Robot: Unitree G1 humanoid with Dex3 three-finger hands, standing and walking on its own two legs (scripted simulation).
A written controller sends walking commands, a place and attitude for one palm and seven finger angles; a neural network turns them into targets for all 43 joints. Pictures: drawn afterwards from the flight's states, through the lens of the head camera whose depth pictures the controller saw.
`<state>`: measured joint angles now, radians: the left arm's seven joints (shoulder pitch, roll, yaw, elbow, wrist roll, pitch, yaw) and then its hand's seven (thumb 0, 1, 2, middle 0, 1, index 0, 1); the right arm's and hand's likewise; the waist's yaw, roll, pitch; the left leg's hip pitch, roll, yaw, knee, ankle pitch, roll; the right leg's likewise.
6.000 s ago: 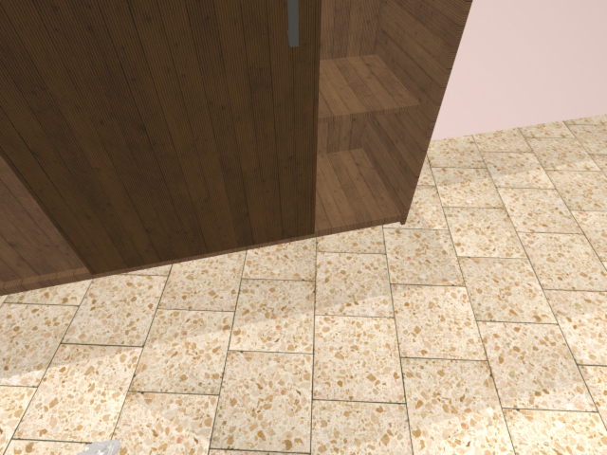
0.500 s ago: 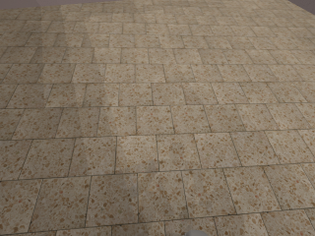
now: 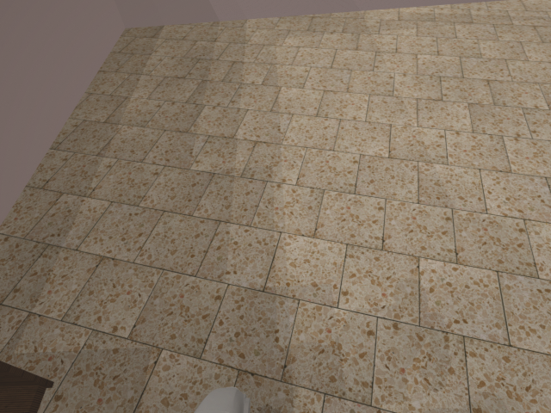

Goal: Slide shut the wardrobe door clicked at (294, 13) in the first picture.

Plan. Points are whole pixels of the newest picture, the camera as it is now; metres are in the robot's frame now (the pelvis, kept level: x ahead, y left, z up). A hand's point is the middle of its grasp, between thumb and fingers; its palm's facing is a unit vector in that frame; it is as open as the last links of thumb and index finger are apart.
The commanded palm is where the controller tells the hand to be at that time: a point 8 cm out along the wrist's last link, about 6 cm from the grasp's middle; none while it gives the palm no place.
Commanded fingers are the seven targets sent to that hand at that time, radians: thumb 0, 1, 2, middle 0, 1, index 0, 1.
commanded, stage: turn to face it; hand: left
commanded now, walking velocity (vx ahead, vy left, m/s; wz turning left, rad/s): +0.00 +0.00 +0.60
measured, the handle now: out of the picture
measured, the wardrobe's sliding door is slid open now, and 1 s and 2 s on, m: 0.41 0.41 0.41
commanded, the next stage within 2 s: none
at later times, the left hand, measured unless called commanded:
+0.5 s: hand out of the picture +0.01 +0.28 -0.17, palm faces +0.33 -0.90 -0.28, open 7.4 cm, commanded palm none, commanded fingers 0.00 0.90 0.90 -0.20 -0.30 -0.20 -0.30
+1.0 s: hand out of the picture -0.05 +0.20 -0.16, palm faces +0.57 -0.77 -0.27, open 7.4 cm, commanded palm none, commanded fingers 0.00 0.90 0.90 -0.20 -0.30 -0.20 -0.30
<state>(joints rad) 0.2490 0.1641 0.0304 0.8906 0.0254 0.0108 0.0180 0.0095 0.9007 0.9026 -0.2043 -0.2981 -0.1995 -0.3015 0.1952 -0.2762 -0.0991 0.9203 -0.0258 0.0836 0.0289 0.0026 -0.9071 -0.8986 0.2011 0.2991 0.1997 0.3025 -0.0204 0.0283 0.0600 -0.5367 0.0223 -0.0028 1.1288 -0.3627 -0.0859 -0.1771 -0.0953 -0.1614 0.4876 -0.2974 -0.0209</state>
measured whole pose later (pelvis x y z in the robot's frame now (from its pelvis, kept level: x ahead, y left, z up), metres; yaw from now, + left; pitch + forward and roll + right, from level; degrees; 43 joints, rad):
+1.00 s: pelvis +0.01 +0.00 +0.00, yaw +36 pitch -1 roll +2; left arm 0.23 0.19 0.03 0.88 0.03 0.02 0.01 0.01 0.90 0.90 -0.21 -0.30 -0.20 -0.30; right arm 0.17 -0.26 -0.08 0.94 -0.02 0.09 0.03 0.00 -0.91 -0.90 0.20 0.30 0.20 0.30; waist -0.01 0.01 0.09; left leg -0.42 0.04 0.05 0.91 -0.42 -0.08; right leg -0.19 -0.14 -0.24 0.52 -0.31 0.00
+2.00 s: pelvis +0.04 +0.00 -0.01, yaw +73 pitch +0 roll +2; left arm 0.27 0.21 0.05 0.91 0.03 0.02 0.02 0.01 0.90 0.90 -0.21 -0.30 -0.20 -0.30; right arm 0.14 -0.27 -0.07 0.94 -0.02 0.08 0.03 0.00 -0.91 -0.90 0.20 0.30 0.20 0.30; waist 0.02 0.00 0.09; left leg -0.38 0.03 0.06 0.84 -0.43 -0.06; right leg -0.19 -0.15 -0.27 0.54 -0.34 -0.01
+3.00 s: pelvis +0.05 +0.04 +0.01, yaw +96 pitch -1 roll +2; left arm 0.45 0.15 0.04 1.09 0.04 -0.05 0.01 0.01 0.91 0.90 -0.20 -0.30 -0.20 -0.30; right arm 0.21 -0.23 -0.06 1.04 -0.03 0.05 0.03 0.00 -0.91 -0.90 0.20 0.30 0.20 0.30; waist 0.06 0.03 0.00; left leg -0.43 0.08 0.03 0.87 -0.27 -0.04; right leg -0.09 -0.07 -0.20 0.33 -0.23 -0.03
